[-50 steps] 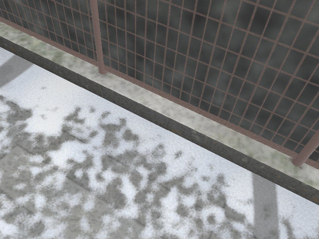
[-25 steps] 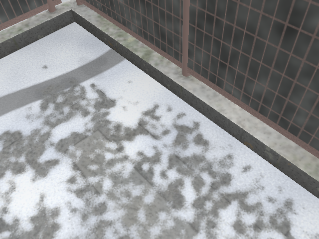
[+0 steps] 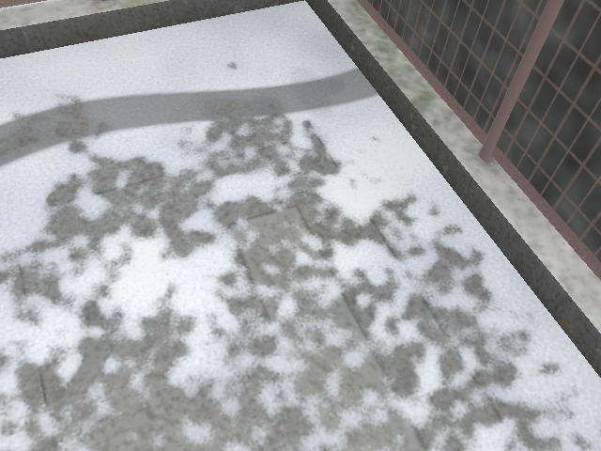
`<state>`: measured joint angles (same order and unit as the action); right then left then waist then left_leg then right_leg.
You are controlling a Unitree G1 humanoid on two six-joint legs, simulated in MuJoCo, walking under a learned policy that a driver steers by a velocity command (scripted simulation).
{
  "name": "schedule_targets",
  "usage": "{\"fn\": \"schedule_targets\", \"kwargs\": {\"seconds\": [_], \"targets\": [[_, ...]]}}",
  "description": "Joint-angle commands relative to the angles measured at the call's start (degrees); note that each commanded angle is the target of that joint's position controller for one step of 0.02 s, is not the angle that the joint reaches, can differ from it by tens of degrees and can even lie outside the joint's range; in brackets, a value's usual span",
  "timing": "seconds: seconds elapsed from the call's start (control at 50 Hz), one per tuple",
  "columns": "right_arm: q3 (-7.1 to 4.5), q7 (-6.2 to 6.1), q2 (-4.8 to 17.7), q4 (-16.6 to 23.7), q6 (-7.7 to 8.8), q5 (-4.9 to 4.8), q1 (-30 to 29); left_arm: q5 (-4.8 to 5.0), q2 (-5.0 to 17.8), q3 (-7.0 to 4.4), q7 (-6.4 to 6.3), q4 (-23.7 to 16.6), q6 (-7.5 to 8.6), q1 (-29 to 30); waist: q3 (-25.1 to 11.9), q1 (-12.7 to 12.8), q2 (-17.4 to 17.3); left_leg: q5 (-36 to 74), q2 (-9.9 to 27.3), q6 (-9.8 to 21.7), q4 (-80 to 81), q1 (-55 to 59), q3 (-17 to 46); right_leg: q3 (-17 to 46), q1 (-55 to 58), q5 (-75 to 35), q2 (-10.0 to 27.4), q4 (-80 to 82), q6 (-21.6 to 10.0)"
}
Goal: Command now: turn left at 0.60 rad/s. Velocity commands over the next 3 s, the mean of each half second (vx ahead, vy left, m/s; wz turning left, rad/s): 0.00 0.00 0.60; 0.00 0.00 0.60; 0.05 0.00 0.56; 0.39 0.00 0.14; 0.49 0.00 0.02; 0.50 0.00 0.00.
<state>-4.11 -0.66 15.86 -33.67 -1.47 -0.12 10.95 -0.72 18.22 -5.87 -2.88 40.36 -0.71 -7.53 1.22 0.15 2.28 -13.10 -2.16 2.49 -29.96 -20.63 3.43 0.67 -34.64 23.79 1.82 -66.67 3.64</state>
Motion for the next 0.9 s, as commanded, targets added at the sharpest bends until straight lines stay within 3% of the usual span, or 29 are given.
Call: {"fn": "schedule_targets", "kwargs": {"seconds": [0.02,0.1,0.2,0.24,0.28,0.3,0.32,0.34,0.36,0.38,0.4,0.42,0.46,0.54,0.62,0.66,0.68,0.7,0.72,0.74,0.76,0.78,0.8,0.82,0.84,0.88,0.9], "targets": [[-2.38,-0.95,8.79,4.66,1.01,0.08,-3.88,-0.01,3.92,-0.99,0.03,-4.35,0.89,0.27,-8.74,1.3,-9.71,17.02,12.02,10.2,9.02,8.32,14.74,2.42,-2.64,-5.25,-0.34,0.76,0.14],[-2.81,-1.39,9.78,4.16,0.65,-0.18,-2.62,0.06,2.26,0.01,0.32,-5.42,1.23,2.92,-8.35,-0.26,-10.48,10.52,11.37,10.41,8.49,8.97,18.28,3.42,-0.31,-4.95,-1.5,13.15,0.43],[-3.07,-0.73,10.72,4.31,-0.09,-0.32,-2.8,0.79,2.81,-0.01,1.33,-6.0,2.11,3.21,-7.78,-1.2,-11.64,10.15,10.76,10.78,6.86,7.67,24.38,3.9,6.33,-1.03,-3.65,23.34,-0.49],[-3.03,-0.62,10.65,4.42,-0.42,-0.71,-3.41,1.06,2.9,-0.11,1.84,-6.01,2.59,2.13,-7.99,-0.65,-12.23,13.24,9.89,10.16,5.49,8.39,26.4,3.83,9.68,-1.76,-4.32,29.29,-1.24],[-2.88,-0.91,10.07,4.83,-0.93,-1.47,-4.98,0.94,3.13,-0.46,2.35,-4.87,3.04,-1.6,-8.44,1.88,-11.29,12.67,6.98,7.31,2.5,5.72,25.39,2.94,18.86,-11.4,-3.8,41.96,-2.72],[-2.44,-1.12,8.22,5.12,-0.92,-1.3,-3.87,0.16,5.87,-1.27,2.22,-4.53,2.96,-3.79,-9.83,1.71,-7.23,4.35,4.28,4.33,-2.43,-0.16,22.51,7.28,26.62,-16.74,2.95,43.66,-5.29],[-1.96,-0.96,5.76,5.55,-0.63,-1.28,-0.88,-1.01,10.86,-2.22,1.84,-5.31,2.3,-2.25,-8.61,-1.72,8.95,-15.08,-4.78,0.03,-14.85,-11.8,10.5,19.52,31.54,-30.2,15.53,45.13,-12.64],[-3.32,-0.83,10.2,6.14,0.27,-0.78,-2.42,-2.08,9.56,-2.15,1.9,-5.46,2.38,-3.02,-7.9,0.25,15.74,-25.44,-5.4,-3.19,-28.74,-17.47,5.06,29.69,28.41,-35.34,23.85,47.94,-21.53],[-4.48,-0.59,13.15,5.04,0.42,-0.72,-1.9,-1.64,6.76,-1.27,1.37,-6.69,2.44,-0.69,-7.04,-0.33,9.65,-21.51,-2.09,-4.76,-37.93,-17.93,5.72,25.63,27.17,-34.76,22.69,47.33,-21.54],[-4.64,-0.58,12.62,3.45,-0.16,-1.13,-0.91,-0.99,4.43,-0.63,0.91,-7.12,2.19,1.97,-5.79,-1.32,6.29,-17.63,-1.29,-5.72,-40.93,-17.62,4.86,19.09,25.84,-32.93,18.26,46.35,-18.21],[-4.35,-0.79,11.11,2.44,-0.9,-1.1,-0.05,-0.22,3.61,-0.28,0.62,-7.52,1.97,3.32,-4.73,-1.57,4.75,-14.6,-0.91,-6.6,-43.19,-18.16,4.01,14.6,25.58,-31.68,15.21,45.82,-15.9],[-3.82,-0.65,9.31,2.42,-1.39,-1.12,-0.12,0.24,3.59,-0.1,0.27,-7.46,1.78,3.22,-3.93,-1.23,4.49,-12.34,-0.64,-7.26,-44.4,-18.8,3.09,11.85,25.47,-33.24,14.21,45.8,-15.44],[-2.8,-0.35,6.56,3.34,-1.63,-1.59,-2.05,-0.16,4.26,-0.21,-0.2,-7.01,1.14,1.42,-3.74,0.01,5.6,-9.33,0.1,-7.95,-39.38,-18.33,-0.34,6.79,26.41,-32.98,11.93,46.46,-14.97],[-1.3,0.47,4.22,5.54,-1.34,-1.01,-5.74,-0.07,7.22,-1.3,-0.31,-6.15,0.19,-0.8,-6.36,2.38,8.63,-11.08,2.97,-7.83,-24.8,-12.54,-3.39,3.44,29.12,-32.97,13.87,45.65,-15.64],[-1.97,1.31,6.14,5.38,-1.51,-1.22,-3.58,1.44,9.16,-1.91,0.44,-5.43,0.26,-0.73,-6.61,1.81,10.37,-8.79,2.67,-5.36,-12.38,-3.94,-6.33,2.46,27.24,-30.77,16.18,44.47,-14.91],[-2.51,1.58,6.0,3.91,-1.68,-1.15,0.43,2.53,8.76,-1.77,0.64,-4.93,0.29,0.14,-6.62,-0.73,8.99,-0.91,0.85,-2.6,-0.36,3.63,-8.54,0.0,24.98,-27.42,15.36,40.01,-11.89],[-3.19,1.2,7.14,2.96,-1.64,-1.09,3.02,2.37,6.82,-1.28,0.87,-3.74,0.46,-2.43,-6.95,-1.28,5.7,4.14,-0.08,-0.82,5.07,10.71,-7.26,-2.87,20.82,-23.18,13.55,34.86,-8.61],[-4.74,0.51,12.45,3.41,-1.3,-1.17,5.08,0.46,3.68,-0.43,1.24,-4.22,0.6,-3.91,-7.4,-0.74,-7.65,21.44,9.59,2.88,7.72,20.79,7.36,-8.87,8.69,-8.32,8.23,20.16,-3.05],[-5.25,0.21,17.85,5.17,-0.67,0.38,4.48,-1.58,1.59,0.75,1.14,-8.11,0.94,-0.26,-7.31,-0.35,-22.52,37.84,23.79,14.83,6.89,22.99,26.88,-7.27,-7.41,16.05,0.29,5.6,0.91],[-4.89,0.84,15.56,4.62,0.77,1.96,6.94,-0.29,4.23,-0.08,0.54,-8.59,1.46,4.38,-11.41,-5.3,-16.07,30.39,24.9,19.42,9.58,19.92,28.62,1.28,-7.61,16.0,-0.28,-2.52,0.68],[-4.12,0.74,13.95,3.71,1.61,1.74,4.74,0.72,5.17,-0.45,0.34,-8.38,1.44,5.16,-8.29,-3.58,-12.73,23.7,21.27,16.37,9.95,18.11,23.55,2.66,-8.57,11.1,0.69,-4.52,-0.1],[-3.73,0.39,12.26,3.53,1.78,0.57,1.57,0.3,5.39,-0.83,-0.03,-7.3,1.3,4.02,-6.53,-1.86,-9.7,19.02,17.87,12.6,9.65,16.31,19.66,3.08,-8.76,5.75,1.57,-3.11,-0.48],[-3.05,-0.08,10.47,3.4,1.58,-0.39,-0.6,-0.17,5.8,-1.14,-0.46,-6.99,1.15,3.44,-5.52,-1.16,-8.97,17.74,15.64,10.4,9.85,14.67,17.42,3.45,-8.0,1.79,1.93,-1.21,-0.31],[-2.61,-0.57,9.97,3.46,1.35,-0.62,-2.12,-0.28,5.51,-1.17,-0.44,-6.69,1.1,2.5,-5.66,-0.03,-9.66,19.84,14.09,9.75,9.96,12.51,15.95,3.09,-5.66,-1.4,1.16,-1.48,0.1],[-2.11,-1.05,8.96,3.7,1.03,-0.4,-3.04,-0.05,5.82,-1.25,-0.21,-6.46,1.01,1.24,-7.0,0.66,-10.7,21.72,12.9,9.68,9.44,11.64,14.55,2.56,-3.45,-3.24,0.45,-1.8,0.43],[-2.0,-1.55,8.83,3.27,0.84,-0.02,-2.54,0.23,4.3,-0.76,0.12,-6.18,1.0,0.42,-8.0,0.65,-10.18,21.76,11.69,9.86,8.99,11.48,13.92,2.22,-1.93,-5.22,-0.57,1.51,0.98],[-2.01,-1.66,8.72,2.77,0.94,-0.36,-1.17,0.18,3.69,-0.46,0.14,-6.68,0.9,1.07,-7.69,0.32,-10.4,20.89,11.72,10.11,8.78,11.96,14.81,2.36,-2.2,-5.27,-1.13,4.07,1.29]]}}
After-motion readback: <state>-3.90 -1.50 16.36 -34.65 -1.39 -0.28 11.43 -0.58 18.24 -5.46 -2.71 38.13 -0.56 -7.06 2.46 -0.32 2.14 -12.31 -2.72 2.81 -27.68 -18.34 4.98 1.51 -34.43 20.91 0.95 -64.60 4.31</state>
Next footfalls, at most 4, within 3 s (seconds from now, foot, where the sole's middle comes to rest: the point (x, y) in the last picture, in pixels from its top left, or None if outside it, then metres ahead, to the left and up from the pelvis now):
0.30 right None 0.07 -0.13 -0.77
0.70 left None -0.03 0.13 -0.77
1.18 right None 0.10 -0.03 -0.77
1.58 left None -0.10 0.13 -0.77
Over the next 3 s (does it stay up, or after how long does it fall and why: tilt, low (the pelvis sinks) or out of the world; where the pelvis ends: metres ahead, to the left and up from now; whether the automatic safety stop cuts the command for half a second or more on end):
stays up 0.46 0.51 -0.01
